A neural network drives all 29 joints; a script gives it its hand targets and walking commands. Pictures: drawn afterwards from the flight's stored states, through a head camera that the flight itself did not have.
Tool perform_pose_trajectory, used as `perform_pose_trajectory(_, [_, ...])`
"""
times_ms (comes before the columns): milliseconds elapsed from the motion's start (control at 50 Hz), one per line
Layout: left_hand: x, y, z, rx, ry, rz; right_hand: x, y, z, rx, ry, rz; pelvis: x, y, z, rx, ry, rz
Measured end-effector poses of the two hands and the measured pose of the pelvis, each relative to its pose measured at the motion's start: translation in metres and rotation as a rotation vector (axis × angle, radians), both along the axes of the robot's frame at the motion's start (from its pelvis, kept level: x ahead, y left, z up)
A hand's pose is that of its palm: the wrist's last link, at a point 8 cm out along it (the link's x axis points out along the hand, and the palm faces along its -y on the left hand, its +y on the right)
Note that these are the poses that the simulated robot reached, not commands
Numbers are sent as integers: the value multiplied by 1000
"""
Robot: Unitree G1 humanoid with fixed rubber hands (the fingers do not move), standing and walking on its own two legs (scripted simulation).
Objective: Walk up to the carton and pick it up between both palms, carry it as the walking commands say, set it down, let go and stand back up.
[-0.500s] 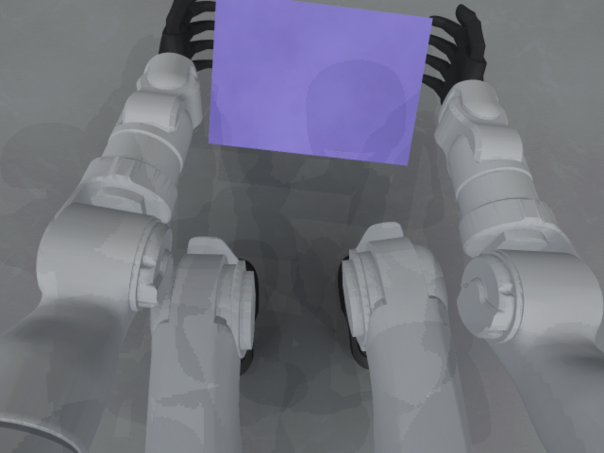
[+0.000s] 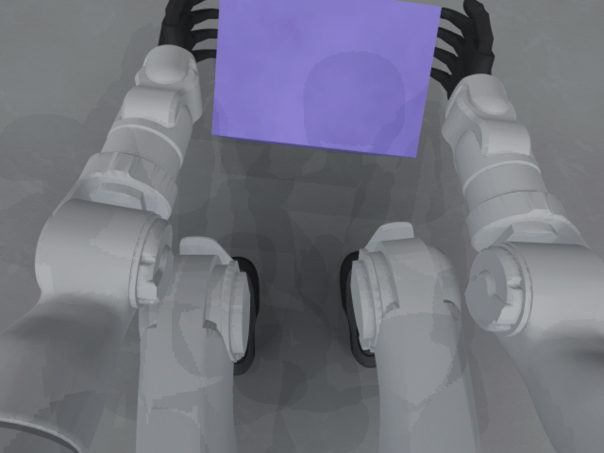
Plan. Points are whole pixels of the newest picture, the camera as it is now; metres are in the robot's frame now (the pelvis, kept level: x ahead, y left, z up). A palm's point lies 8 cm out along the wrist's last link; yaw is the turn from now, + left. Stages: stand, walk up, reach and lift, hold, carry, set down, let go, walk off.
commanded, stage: set down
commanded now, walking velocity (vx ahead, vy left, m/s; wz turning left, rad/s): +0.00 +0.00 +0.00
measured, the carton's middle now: (316, 87) +0.50 -0.04 -0.25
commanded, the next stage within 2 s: none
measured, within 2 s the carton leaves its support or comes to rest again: neither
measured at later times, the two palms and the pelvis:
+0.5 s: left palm (179, 49) +0.53 +0.12 -0.18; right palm (465, 83) +0.48 -0.20 -0.17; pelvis +0.00 +0.00 +0.00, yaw +0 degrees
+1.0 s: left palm (150, 49) +0.53 +0.15 -0.17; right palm (495, 87) +0.48 -0.24 -0.17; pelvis +0.00 +0.00 +0.00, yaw +0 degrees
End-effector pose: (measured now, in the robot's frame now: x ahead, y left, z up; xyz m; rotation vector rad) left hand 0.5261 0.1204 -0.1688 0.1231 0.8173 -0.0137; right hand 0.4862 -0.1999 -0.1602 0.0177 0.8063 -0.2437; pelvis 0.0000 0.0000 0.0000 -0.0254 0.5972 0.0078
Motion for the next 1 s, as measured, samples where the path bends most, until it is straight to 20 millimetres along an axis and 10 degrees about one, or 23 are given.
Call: perform_pose_trajectory(1000, [6, 33, -5, -8, -88, 35, -9, -39, -10, -59, -47, 0, -4, -3, 1, 6, 20, -12])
